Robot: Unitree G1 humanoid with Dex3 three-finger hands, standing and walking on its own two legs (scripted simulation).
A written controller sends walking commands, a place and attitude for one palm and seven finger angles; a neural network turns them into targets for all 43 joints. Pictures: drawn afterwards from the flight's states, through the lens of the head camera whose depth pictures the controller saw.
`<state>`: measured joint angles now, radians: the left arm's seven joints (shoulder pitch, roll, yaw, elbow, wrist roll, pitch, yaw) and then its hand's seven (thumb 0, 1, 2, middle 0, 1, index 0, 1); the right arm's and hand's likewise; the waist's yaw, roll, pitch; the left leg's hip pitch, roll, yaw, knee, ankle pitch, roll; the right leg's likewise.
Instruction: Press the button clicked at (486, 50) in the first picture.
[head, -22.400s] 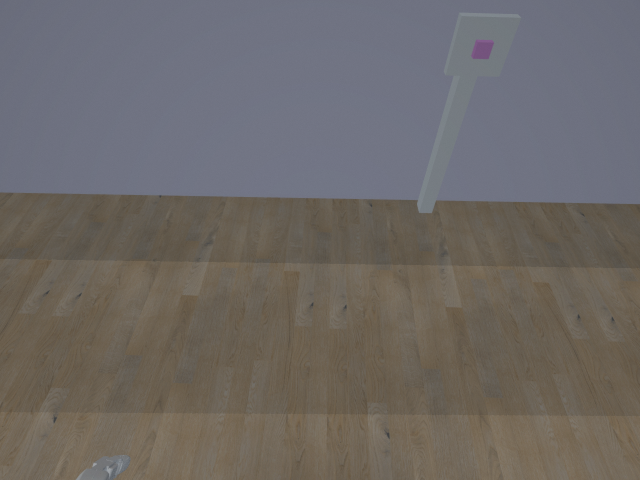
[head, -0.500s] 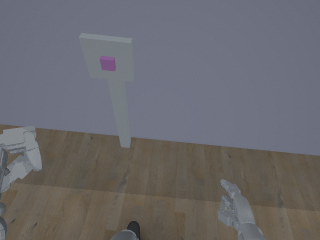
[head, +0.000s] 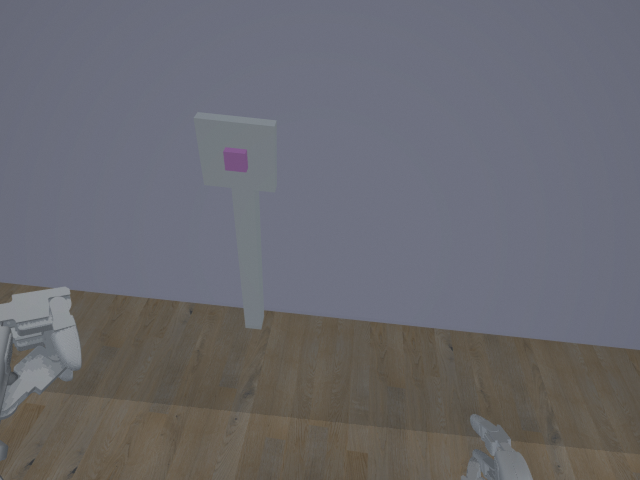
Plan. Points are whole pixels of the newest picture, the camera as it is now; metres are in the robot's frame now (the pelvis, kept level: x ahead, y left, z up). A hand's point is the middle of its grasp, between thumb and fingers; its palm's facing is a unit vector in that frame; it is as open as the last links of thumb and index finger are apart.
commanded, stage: stop stepping back and stand still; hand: left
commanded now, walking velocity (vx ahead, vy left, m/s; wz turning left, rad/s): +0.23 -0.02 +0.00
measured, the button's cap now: (236, 159) +0.80 +0.22 -0.02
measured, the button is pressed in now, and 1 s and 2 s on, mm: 0 0 0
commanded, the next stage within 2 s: let the arm hang, fingers relaxed in 0.60 s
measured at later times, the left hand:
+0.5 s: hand (41, 395) +0.14 +0.23 +0.18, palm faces +0.37 -0.82 -0.43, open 3.1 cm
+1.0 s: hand out of the picture +0.02 +0.21 -0.16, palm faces -0.03 -0.97 -0.24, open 3.3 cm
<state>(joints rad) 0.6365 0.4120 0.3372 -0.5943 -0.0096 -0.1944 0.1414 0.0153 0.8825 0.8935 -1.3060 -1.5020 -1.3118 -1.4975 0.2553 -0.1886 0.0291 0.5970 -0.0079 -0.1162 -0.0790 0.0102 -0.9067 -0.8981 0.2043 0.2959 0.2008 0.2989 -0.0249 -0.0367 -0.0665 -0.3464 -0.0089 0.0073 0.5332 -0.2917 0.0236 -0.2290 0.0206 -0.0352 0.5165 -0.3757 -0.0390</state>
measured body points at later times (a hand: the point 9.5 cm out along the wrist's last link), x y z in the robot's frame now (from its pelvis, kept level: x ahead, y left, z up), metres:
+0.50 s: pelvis -0.04 +0.00 +0.00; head -0.06 +0.02 +0.44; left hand +0.12 +0.27 +0.20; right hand +0.09 -0.24 -0.09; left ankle +0.00 +0.13 -0.70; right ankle -0.02 -0.08 -0.74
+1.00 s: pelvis -0.05 +0.02 -0.01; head -0.05 +0.02 +0.44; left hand +0.02 +0.26 -0.14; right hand +0.05 -0.22 -0.14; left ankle +0.00 +0.14 -0.74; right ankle -0.02 -0.08 -0.74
